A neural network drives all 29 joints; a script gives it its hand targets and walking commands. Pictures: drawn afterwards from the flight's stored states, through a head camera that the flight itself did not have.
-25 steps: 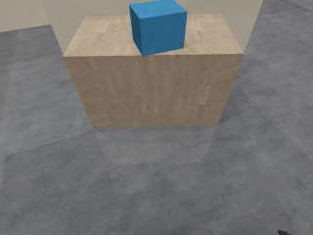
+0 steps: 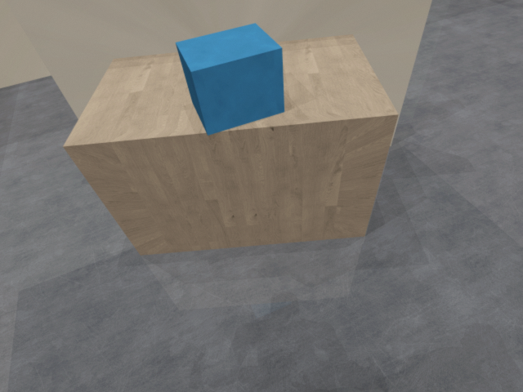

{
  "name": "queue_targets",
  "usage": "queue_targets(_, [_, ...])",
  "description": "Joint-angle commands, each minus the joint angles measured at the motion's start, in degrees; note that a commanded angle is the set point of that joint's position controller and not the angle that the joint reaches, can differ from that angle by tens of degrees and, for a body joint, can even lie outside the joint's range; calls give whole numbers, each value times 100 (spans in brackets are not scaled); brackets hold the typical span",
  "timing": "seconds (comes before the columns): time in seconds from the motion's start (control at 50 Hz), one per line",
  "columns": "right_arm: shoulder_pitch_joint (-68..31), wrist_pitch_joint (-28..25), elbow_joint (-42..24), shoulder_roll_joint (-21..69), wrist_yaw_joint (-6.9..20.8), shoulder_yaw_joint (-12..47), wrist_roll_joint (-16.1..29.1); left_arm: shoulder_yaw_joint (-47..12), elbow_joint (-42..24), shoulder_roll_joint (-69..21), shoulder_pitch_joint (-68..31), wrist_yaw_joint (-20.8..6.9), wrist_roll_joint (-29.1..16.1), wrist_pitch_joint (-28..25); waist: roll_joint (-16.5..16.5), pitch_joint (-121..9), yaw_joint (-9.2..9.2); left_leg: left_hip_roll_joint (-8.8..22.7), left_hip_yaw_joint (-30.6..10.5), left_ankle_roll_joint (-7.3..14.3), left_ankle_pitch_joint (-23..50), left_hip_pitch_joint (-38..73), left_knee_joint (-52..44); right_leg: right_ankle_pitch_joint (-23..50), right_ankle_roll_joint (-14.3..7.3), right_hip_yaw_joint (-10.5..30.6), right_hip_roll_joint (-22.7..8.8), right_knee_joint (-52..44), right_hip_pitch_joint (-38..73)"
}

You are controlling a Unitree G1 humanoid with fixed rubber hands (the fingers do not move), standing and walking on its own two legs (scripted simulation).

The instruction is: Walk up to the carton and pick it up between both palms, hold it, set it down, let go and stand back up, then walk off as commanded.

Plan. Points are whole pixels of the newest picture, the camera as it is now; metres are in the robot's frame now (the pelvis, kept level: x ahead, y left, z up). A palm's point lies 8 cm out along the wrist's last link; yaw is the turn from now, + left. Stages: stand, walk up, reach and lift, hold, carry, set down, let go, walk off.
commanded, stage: walk up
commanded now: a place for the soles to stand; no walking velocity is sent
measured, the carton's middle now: (231, 78) +0.97 +0.14 -0.01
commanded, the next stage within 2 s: none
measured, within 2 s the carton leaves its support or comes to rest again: neither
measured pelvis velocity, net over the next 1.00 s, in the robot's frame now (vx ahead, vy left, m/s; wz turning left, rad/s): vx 0.20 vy -0.01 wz -0.01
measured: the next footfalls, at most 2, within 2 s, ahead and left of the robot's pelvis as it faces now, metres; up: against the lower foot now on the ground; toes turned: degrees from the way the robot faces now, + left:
left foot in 0.44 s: +0.24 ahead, +0.11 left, +0.00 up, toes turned +4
right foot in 0.86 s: +0.30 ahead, -0.12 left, +0.00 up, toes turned +1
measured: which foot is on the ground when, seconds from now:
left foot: up 0.00-0.42, down 0.44-1.00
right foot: down 0.00-0.46, up 0.48-0.84, down 0.86-1.00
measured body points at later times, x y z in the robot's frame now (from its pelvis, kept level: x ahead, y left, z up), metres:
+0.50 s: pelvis +0.13 +0.02 +0.00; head +0.15 +0.03 +0.45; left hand +0.19 +0.33 -0.12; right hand +0.21 -0.29 -0.11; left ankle +0.20 +0.11 -0.73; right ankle +0.10 -0.11 -0.71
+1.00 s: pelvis +0.20 -0.01 +0.01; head +0.22 -0.04 +0.46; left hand +0.27 +0.30 -0.09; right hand +0.31 -0.32 -0.11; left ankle +0.19 +0.11 -0.72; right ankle +0.26 -0.12 -0.72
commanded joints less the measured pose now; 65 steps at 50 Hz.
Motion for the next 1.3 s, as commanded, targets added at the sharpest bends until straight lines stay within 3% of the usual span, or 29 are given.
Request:
queue_targets(0.0, [260,21,-464,-1377,-88,-450,119,687,-394,1888,650,249,-36,-199,-650,-259,225,-70,-725,154,-298,-2896,2843,-1477,-1379,3453,-2045,-1682,2236])
queue_targets(0.04, [141,27,-391,-1061,-8,-461,155,497,-397,1498,496,236,-12,-227,-650,-179,78,228,-847,124,136,-2220,2510,-685,-1086,2199,-1394,-1639,1258])
queue_targets(0.06, [216,46,-372,-1057,6,-503,172,462,-335,1449,517,238,-6,-243,-1214,-77,73,161,-712,91,258,-2283,2162,-218,-985,1751,-1172,-1647,1280])
queue_targets(0.08, [-32,46,-500,-1068,44,-505,115,403,-402,1300,566,262,-13,-252,-690,-12,51,91,-672,56,229,-2144,2087,479,-1036,1571,-1093,-1530,1140])
queue_targets(0.1, [131,83,-377,-1010,54,-511,81,450,-329,1357,488,229,10,-264,-835,-303,-30,31,-636,49,441,-1884,2022,262,-974,1302,-997,-1466,1112])
queue_targets(0.2, [-484,83,-633,-894,75,-478,9,489,-548,1622,793,234,-32,-260,-823,-587,267,58,-686,-22,254,-2472,880,-126,-1248,1582,-1311,-1356,1935])
queue_targets(0.26, [-643,16,-583,-939,85,-483,-25,525,-576,1622,538,228,-30,-253,-507,-91,211,48,-553,9,595,-2331,251,-643,-1278,1681,-1446,-1468,1563])
queue_targets(0.3, [-720,-48,-620,-950,88,-521,-60,529,-687,1734,316,220,41,-205,-906,-91,157,36,-510,34,595,-1815,-36,-863,-1167,1488,-1319,-1243,1190])
queue_targets(0.32, [-553,-43,-543,-959,76,-541,-21,495,-696,1643,263,230,19,-211,-475,-356,96,-123,-404,32,957,-1491,-274,-354,-1117,1388,-1253,-1015,1211])
queue_targets(0.36, [-208,-71,-449,-882,16,-585,-3,322,-669,1469,8,232,-8,-189,-660,-493,-226,-265,-282,96,1574,-371,-714,-534,-865,816,-867,-393,458])
queue_targets(0.38, [57,-103,-357,-965,-49,-617,-46,281,-705,1165,-21,272,-7,-191,-409,-479,-389,-153,-432,144,1518,110,-1095,-266,-645,627,-633,247,121])
queue_targets(0.42, [458,-164,-249,-1542,-152,-743,-94,165,-649,738,244,267,-29,-102,963,-527,-374,1549,-2929,418,369,774,-2302,-2211,-96,32,576,2134,-1142])
queue_targets(0.44, [121,-130,-374,-1857,-171,-794,21,214,-458,1064,565,328,9,-31,515,-190,-239,2007,-3140,726,-4,212,-2506,-2337,-32,313,359,2441,-1222])
queue_targets(0.48, [-413,-123,-518,-1438,-123,-718,53,347,-292,1380,627,273,102,45,131,74,-119,1842,-2682,1100,-537,-61,-2533,-2217,-44,175,-41,2737,-1144])
queue_targets(0.58, [-76,-163,-324,-1235,-191,-563,135,306,-141,1009,446,245,-10,97,558,390,-125,899,-1173,391,2849,-424,-2095,-1375,79,412,80,2442,-566])
queue_targets(0.7, [-643,68,-446,-1270,-216,-494,71,206,-200,933,-121,329,-6,146,700,320,-196,879,-557,862,2418,-605,-1821,-1203,229,-297,-58,961,39])
queue_targets(0.72, [-721,75,-432,-1240,-183,-472,35,263,-186,892,-41,351,-25,95,928,386,-76,898,-543,898,3103,-583,-1540,-995,190,-255,-108,681,84])
queue_targets(0.76, [-792,173,-458,-1288,-177,-482,128,248,-62,901,157,401,-27,58,457,-382,11,1037,-597,795,3962,124,-779,-633,87,-312,-35,-228,651])
queue_targets(0.78, [-903,226,-381,-1147,-174,-474,151,213,72,803,318,454,-7,-46,665,-536,68,672,-134,635,3904,-213,-411,337,86,-324,-33,-791,1069])
queue_targets(0.82, [-826,199,-407,-907,-191,-346,250,234,133,1133,167,489,88,-66,-354,-846,65,433,-229,172,3272,-448,-152,1986,-210,272,-310,-774,1644])
queue_targets(0.86, [-711,280,-329,-681,-156,-254,279,280,92,1532,14,505,105,-104,-677,-1117,8,-162,-113,-47,860,-973,-3,2249,-514,1784,-1419,-1006,1861])
queue_targets(0.88, [-518,344,-214,-799,-175,-293,246,236,-20,1527,-383,479,61,-81,-959,-780,-98,-320,-454,-33,-462,-896,171,1681,-1036,2049,-1642,-1026,1210])
queue_targets(0.9, [-461,430,12,-897,-199,-339,181,271,-9,1512,-499,487,51,-44,-1247,-528,-81,-286,-630,-15,-977,-1003,349,1062,-1150,2105,-1649,-1055,1020])
queue_targets(0.92, [-747,425,-43,-873,-207,-356,144,235,23,1440,-406,486,72,-7,-1000,-214,-30,-270,-603,-13,-962,-1115,-156,193,-1003,2138,-1437,-1247,776])
queue_targets(0.98, [-824,356,99,-793,-162,-356,142,182,6,1293,-591,474,12,26,-1037,-322,-129,-304,-582,42,176,-748,-860,1471,-748,1736,-1180,-901,1011])
queue_targets(1.06, [-986,290,214,-887,-209,-363,87,70,186,1026,-1005,390,-60,84,-909,-794,-185,108,-725,13,1439,187,-1528,568,-218,1258,-834,-1063,693])
queue_targets(1.1, [-1270,249,303,-1167,-201,-394,28,75,244,1081,-1170,359,-23,164,-290,-248,-128,342,-908,95,658,-295,-1786,-687,-157,1272,-649,-1153,349])
queue_targets(1.12, [-1331,233,332,-1217,-183,-362,51,152,205,1111,-1172,340,-9,186,-611,-224,-20,482,-952,116,261,-405,-1864,-1206,-124,1062,-575,-1300,489])
queue_targets(1.28, [-1374,168,461,-1033,-124,-306,58,134,558,1118,-1254,243,27,170,-288,-311,23,483,-873,151,90,-760,-1988,-956,-172,859,-556,-1173,832])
